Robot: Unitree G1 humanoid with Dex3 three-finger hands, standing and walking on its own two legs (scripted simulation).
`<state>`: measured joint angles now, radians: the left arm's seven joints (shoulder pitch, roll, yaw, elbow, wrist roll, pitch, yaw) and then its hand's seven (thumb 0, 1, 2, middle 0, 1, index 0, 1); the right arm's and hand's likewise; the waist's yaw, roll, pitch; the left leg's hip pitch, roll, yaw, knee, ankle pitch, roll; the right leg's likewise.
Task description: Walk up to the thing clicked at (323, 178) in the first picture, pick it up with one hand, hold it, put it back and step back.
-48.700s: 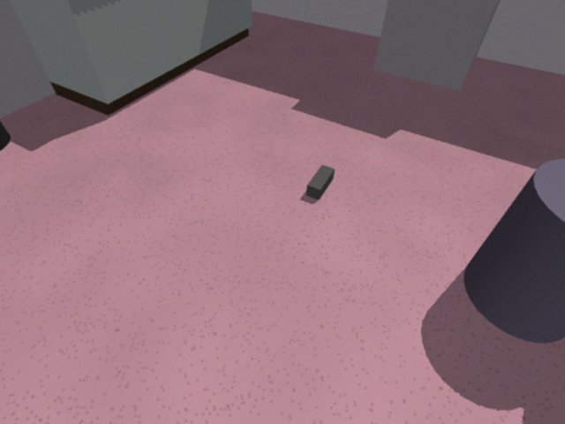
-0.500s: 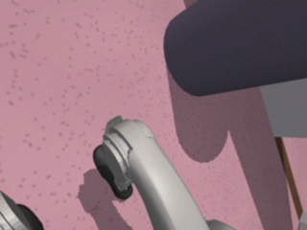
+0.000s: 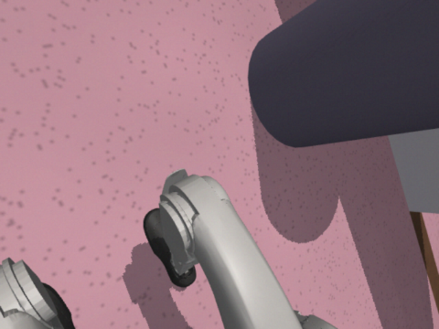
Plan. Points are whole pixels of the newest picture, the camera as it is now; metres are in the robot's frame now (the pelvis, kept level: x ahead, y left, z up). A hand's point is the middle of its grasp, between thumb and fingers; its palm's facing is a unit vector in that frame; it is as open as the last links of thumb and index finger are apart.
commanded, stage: settle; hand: left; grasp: from above
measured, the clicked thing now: out of the picture +0.50 +0.33 -0.27
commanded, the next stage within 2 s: lift in 0.30 s
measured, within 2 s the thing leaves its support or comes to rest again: neither
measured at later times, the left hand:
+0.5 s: hand out of the picture +0.48 +0.33 -0.16, palm faces +0.01 -0.49 -0.87, open 11.5 cm
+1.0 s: hand out of the picture +0.44 +0.33 -0.02, palm faces +0.07 -0.49 -0.87, open 11.4 cm
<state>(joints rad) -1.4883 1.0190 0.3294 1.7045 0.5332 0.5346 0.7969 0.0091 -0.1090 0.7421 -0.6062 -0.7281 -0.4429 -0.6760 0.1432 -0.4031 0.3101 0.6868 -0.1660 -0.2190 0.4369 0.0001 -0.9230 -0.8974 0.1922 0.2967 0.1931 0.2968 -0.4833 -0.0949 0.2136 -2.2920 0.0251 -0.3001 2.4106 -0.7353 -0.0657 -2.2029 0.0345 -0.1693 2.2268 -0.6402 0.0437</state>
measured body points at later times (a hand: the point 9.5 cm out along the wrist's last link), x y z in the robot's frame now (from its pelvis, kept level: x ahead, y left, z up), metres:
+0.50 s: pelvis +0.00 +0.00 +0.01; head +0.29 +0.09 +0.35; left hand +0.48 +0.35 -0.11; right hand -0.01 -0.26 -0.06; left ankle +0.05 +0.14 -0.31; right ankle +0.12 -0.12 -0.31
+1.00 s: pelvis +0.01 -0.01 +0.06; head +0.21 +0.04 +0.46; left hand +0.43 +0.35 +0.03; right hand +0.06 -0.28 -0.06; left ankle +0.05 +0.14 -0.31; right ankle +0.12 -0.12 -0.31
